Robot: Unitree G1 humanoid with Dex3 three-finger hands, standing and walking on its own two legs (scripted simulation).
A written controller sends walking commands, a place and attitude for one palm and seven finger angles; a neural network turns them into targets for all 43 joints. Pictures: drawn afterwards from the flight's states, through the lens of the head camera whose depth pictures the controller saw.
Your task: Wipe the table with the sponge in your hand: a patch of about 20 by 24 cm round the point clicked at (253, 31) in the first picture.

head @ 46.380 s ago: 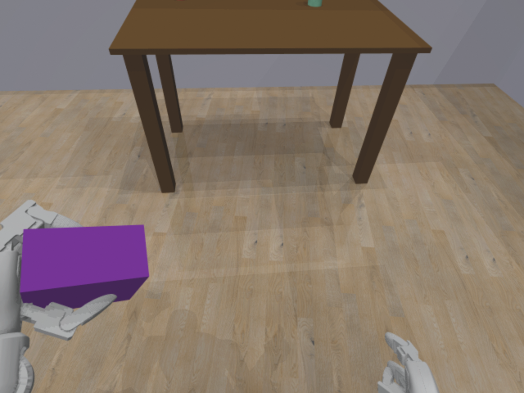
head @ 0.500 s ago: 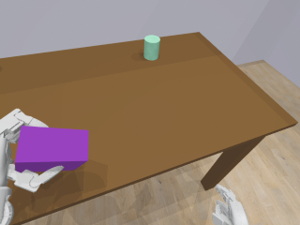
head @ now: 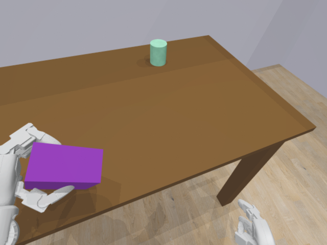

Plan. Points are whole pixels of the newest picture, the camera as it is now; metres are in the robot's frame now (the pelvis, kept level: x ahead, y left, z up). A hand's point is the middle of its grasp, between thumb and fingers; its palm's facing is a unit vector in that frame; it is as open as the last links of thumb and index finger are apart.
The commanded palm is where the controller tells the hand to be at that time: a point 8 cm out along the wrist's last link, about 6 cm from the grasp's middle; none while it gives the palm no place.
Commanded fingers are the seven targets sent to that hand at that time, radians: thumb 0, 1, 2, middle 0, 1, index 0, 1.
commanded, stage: come to a stop and stand still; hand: left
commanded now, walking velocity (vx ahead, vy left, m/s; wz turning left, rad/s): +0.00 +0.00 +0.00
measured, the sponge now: (73, 170) +0.23 +0.20 +0.12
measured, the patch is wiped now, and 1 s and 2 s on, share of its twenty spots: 0.00 0.00 0.00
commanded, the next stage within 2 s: look again from close up in 0.92 s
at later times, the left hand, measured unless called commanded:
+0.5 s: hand (29, 170) +0.21 +0.26 +0.14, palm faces +0.37 -0.84 -0.40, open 10.3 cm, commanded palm +0.15 +0.29 +0.18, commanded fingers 0.00 0.10 1.30 -1.20 -1.60 -1.20 -1.60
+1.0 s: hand (32, 163) +0.22 +0.26 +0.16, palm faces +0.39 -0.84 -0.37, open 10.3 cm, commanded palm +0.16 +0.29 +0.18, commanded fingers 0.00 0.10 1.30 -1.20 -1.60 -1.20 -1.60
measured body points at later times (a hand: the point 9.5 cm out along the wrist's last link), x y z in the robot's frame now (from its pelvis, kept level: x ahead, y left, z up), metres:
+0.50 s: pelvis +0.00 +0.01 +0.00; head +0.01 +0.03 +0.45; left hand +0.18 +0.31 +0.17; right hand +0.18 -0.21 -0.07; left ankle +0.01 +0.07 -0.74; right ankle +0.04 -0.12 -0.74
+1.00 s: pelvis +0.00 +0.00 +0.00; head +0.03 +0.03 +0.45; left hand +0.19 +0.30 +0.18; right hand +0.20 -0.21 -0.06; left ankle +0.01 +0.07 -0.74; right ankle +0.04 -0.12 -0.74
